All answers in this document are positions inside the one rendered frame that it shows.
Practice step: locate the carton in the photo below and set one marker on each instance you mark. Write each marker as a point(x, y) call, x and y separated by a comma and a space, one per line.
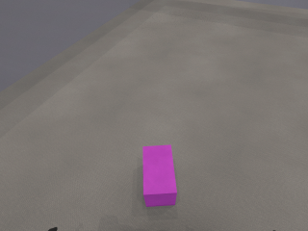
point(159, 184)

